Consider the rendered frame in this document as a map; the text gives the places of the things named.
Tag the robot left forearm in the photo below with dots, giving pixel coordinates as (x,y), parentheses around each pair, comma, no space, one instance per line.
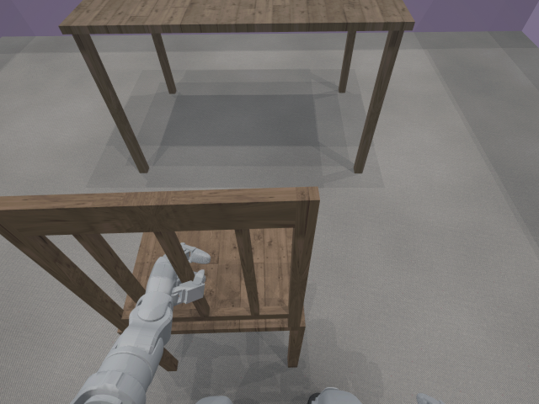
(129,367)

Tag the left robot hand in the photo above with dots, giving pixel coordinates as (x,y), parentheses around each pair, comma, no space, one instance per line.
(163,277)

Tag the chair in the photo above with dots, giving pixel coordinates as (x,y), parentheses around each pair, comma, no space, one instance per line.
(260,243)

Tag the table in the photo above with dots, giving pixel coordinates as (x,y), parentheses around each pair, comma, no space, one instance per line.
(158,17)

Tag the right robot shin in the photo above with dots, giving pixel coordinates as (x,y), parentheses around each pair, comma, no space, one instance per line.
(329,388)

